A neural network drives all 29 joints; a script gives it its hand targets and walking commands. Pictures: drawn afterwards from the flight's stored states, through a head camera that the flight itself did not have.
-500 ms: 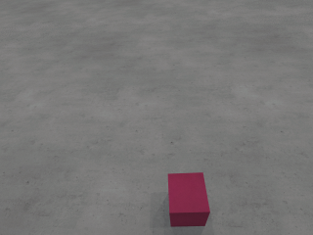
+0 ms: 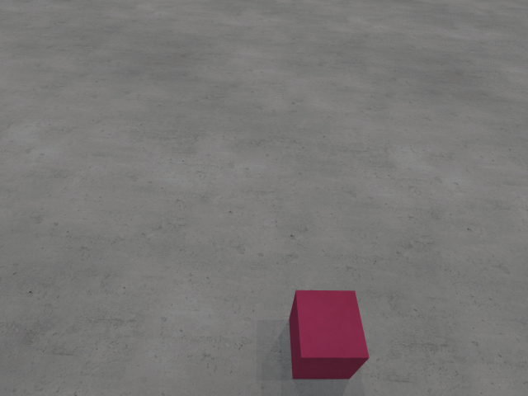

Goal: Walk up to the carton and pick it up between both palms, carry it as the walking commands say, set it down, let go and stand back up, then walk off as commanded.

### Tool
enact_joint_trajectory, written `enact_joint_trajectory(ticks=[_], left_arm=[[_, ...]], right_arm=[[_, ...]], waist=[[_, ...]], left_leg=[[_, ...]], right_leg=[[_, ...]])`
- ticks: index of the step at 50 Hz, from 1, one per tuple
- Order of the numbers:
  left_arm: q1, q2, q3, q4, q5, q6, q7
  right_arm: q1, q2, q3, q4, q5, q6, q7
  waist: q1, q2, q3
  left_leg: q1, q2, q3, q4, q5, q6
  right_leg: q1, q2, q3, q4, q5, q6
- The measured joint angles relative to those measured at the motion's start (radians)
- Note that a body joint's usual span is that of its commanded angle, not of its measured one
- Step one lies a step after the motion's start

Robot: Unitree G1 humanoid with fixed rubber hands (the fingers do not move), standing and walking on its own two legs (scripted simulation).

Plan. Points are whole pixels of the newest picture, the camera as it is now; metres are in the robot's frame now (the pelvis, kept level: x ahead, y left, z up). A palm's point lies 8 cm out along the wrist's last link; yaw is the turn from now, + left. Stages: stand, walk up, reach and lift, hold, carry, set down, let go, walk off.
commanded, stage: walk off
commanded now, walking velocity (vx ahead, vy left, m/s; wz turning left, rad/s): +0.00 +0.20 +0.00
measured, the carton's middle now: (323, 335) +0.45 -0.20 -0.63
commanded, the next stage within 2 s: none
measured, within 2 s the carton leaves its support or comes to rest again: neither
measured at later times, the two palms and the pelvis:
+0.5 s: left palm out of the picture -0.04 +0.34 -0.13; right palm out of the picture +0.08 -0.15 -0.13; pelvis +0.00 +0.10 +0.00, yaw +3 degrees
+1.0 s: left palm out of the picture +0.00 +0.41 -0.11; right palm out of the picture +0.04 -0.06 -0.15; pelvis +0.00 +0.17 +0.01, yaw +1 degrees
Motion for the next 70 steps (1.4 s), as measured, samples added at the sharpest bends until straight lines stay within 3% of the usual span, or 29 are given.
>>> enact_joint_trajectory(ticks=[3,4,7,10,14,18,22,25,27,29,32,34,39,41,42,44,46,49,52,55,60,64,65,67,70], left_arm=[[-0.011,-0.032,-0.013,-0.009,-0.002,-0.014,0.007],[-0.015,-0.053,-0.019,-0.005,0.002,-0.021,0.010],[0.002,-0.089,-0.034,-0.017,0.020,-0.028,0.011],[0.029,-0.099,-0.029,-0.016,0.024,-0.037,0.007],[0.061,-0.098,-0.023,-0.002,0.011,-0.047,-0.006],[0.071,-0.091,-0.012,0.001,0.009,-0.061,-0.010],[0.071,-0.072,0.005,-0.001,0.016,-0.058,-0.012],[0.072,-0.047,0.020,-0.007,0.020,-0.040,-0.013],[0.072,-0.018,0.028,-0.012,0.020,-0.024,-0.016],[0.071,-0.001,0.033,-0.015,0.011,-0.004,-0.010],[0.059,0.010,0.032,-0.015,0.002,0.011,-0.006],[0.041,0.007,0.027,-0.017,0.004,0.009,-0.008],[0.003,-0.014,0.011,-0.031,-0.006,-0.005,-0.005],[-0.011,-0.028,0.002,-0.034,-0.010,-0.015,0.002],[-0.017,-0.041,-0.002,-0.033,-0.009,-0.023,0.004],[-0.014,-0.071,-0.017,-0.032,0.003,-0.039,0.005],[0.002,-0.079,-0.021,-0.033,0.012,-0.042,0.007],[0.033,-0.092,-0.025,-0.026,0.014,-0.047,0.001],[0.058,-0.099,-0.025,-0.015,0.008,-0.055,-0.007],[0.065,-0.095,-0.019,-0.011,0.004,-0.061,-0.009],[0.068,-0.077,-0.001,-0.014,0.011,-0.058,-0.014],[0.072,-0.037,0.019,-0.023,0.016,-0.036,-0.022],[0.065,-0.020,0.023,-0.026,0.016,-0.028,-0.024],[0.056,0.002,0.029,-0.030,0.009,-0.011,-0.016],[0.047,0.015,0.029,-0.029,-0.001,0.006,-0.009]], right_arm=[[0.012,-0.008,-0.001,0.011,0.002,0.008,-0.008],[0.016,-0.017,-0.002,0.018,0.008,0.010,-0.011],[0.062,-0.015,-0.009,0.030,0.012,0.024,-0.014],[0.076,-0.014,-0.017,0.040,-0.001,0.034,0.006],[0.068,-0.035,-0.040,0.022,0.000,0.028,0.025],[0.056,-0.059,-0.049,0.017,0.008,0.029,0.030],[0.032,-0.055,-0.038,0.008,0.014,0.035,0.035],[0.013,-0.043,-0.030,-0.003,0.011,0.024,0.044],[-0.006,-0.022,-0.030,-0.002,0.000,0.008,0.044],[-0.011,-0.006,-0.021,-0.013,-0.004,-0.003,0.039],[0.000,0.009,-0.014,-0.021,-0.003,-0.009,0.022],[0.009,0.010,-0.011,-0.021,-0.001,-0.006,0.011],[0.023,0.004,-0.008,-0.016,0.000,-0.007,0.000],[0.029,0.000,-0.008,-0.008,0.000,-0.005,-0.003],[0.033,-0.006,-0.008,-0.002,0.004,-0.003,-0.004],[0.055,-0.016,-0.011,0.011,0.013,0.003,-0.008],[0.080,-0.011,-0.013,0.018,0.009,0.018,-0.005],[0.075,-0.020,-0.021,0.022,0.005,0.031,0.013],[0.058,-0.039,-0.035,0.010,0.009,0.028,0.027],[0.047,-0.056,-0.042,0.003,0.014,0.025,0.035],[0.019,-0.061,-0.036,-0.002,0.014,0.033,0.047],[0.004,-0.045,-0.032,-0.012,0.010,0.014,0.053],[-0.004,-0.033,-0.032,-0.007,0.002,0.006,0.050],[-0.009,-0.016,-0.023,-0.010,-0.004,-0.006,0.041],[-0.002,-0.002,-0.017,-0.018,-0.001,-0.009,0.025]], waist=[[-0.006,0.026,-0.006],[-0.007,0.061,-0.002],[-0.018,0.119,-0.014],[0.010,0.124,-0.004],[0.004,0.132,0.017],[0.009,0.131,0.033],[0.026,0.110,0.046],[0.039,0.081,0.045],[0.050,0.027,0.053],[0.049,-0.002,0.048],[0.022,-0.022,0.019],[0.016,-0.024,0.004],[-0.005,0.000,-0.013],[-0.010,0.016,-0.010],[-0.009,0.039,-0.005],[-0.016,0.104,-0.002],[-0.009,0.115,-0.010],[0.007,0.124,0.003],[0.005,0.132,0.019],[0.006,0.131,0.036],[0.025,0.117,0.055],[0.040,0.074,0.049],[0.044,0.042,0.057],[0.049,0.006,0.061],[0.025,-0.018,0.037]], left_leg=[[-0.014,-0.023,0.026,0.046,-0.029,0.010],[-0.020,-0.012,0.021,0.076,-0.045,0.011],[-0.091,-0.019,-0.047,0.268,-0.164,-0.019],[-0.160,-0.028,-0.112,0.491,-0.138,-0.033],[-0.202,-0.012,-0.193,0.572,-0.070,-0.061],[-0.182,0.026,-0.205,0.475,-0.039,-0.095],[-0.102,0.068,-0.140,0.248,-0.088,-0.109],[-0.002,0.073,-0.088,0.010,-0.042,-0.090],[0.007,0.048,-0.059,-0.009,0.025,-0.058],[0.004,0.046,-0.039,0.015,-0.008,-0.039],[0.012,0.033,-0.029,-0.009,-0.010,-0.020],[0.019,0.020,-0.016,-0.028,-0.001,-0.010],[0.013,-0.013,0.020,-0.016,-0.011,0.013],[0.003,-0.029,0.036,0.012,-0.026,0.019],[-0.002,-0.027,0.038,0.036,-0.039,0.021],[-0.027,-0.010,-0.006,0.125,-0.098,0.000],[-0.089,-0.023,-0.052,0.310,-0.167,-0.024],[-0.153,-0.025,-0.123,0.495,-0.130,-0.038],[-0.181,-0.010,-0.188,0.519,-0.069,-0.063],[-0.182,0.016,-0.204,0.467,-0.037,-0.091],[-0.115,0.068,-0.141,0.258,-0.047,-0.107],[0.007,0.070,-0.077,-0.009,0.007,-0.077],[0.002,0.055,-0.063,0.004,0.011,-0.062],[-0.003,0.047,-0.042,0.032,-0.010,-0.038],[0.006,0.039,-0.022,0.009,-0.007,-0.015]], right_leg=[[0.086,0.009,-0.018,-0.245,0.109,-0.021],[0.106,0.022,-0.028,-0.282,0.142,-0.046],[0.140,0.019,-0.067,-0.316,0.149,-0.075],[0.174,0.003,-0.054,-0.379,0.181,-0.065],[0.195,-0.022,-0.052,-0.457,0.231,-0.041],[0.192,-0.047,-0.054,-0.478,0.249,-0.015],[0.180,-0.069,-0.058,-0.458,0.245,0.016],[0.155,-0.083,-0.054,-0.410,0.226,0.046],[0.101,-0.101,-0.004,-0.287,0.120,0.033],[0.027,-0.060,0.060,-0.079,-0.011,0.011],[-0.037,-0.006,0.089,0.126,-0.012,-0.005],[-0.046,0.008,0.074,0.159,0.011,-0.006],[0.036,0.014,0.002,-0.078,-0.001,-0.014],[0.098,0.015,-0.009,-0.237,0.062,-0.024],[0.128,0.022,-0.017,-0.312,0.151,-0.047],[0.161,0.040,-0.043,-0.340,0.168,-0.072],[0.182,0.024,-0.049,-0.365,0.157,-0.074],[0.216,0.004,-0.036,-0.432,0.189,-0.054],[0.230,-0.016,-0.032,-0.483,0.227,-0.035],[0.229,-0.041,-0.036,-0.493,0.239,-0.015],[0.207,-0.067,-0.041,-0.462,0.235,0.022],[0.159,-0.088,-0.030,-0.378,0.202,0.059],[0.128,-0.097,0.000,-0.304,0.129,0.048],[0.053,-0.060,0.068,-0.100,-0.013,0.019],[-0.024,-0.001,0.092,0.114,-0.027,-0.002]])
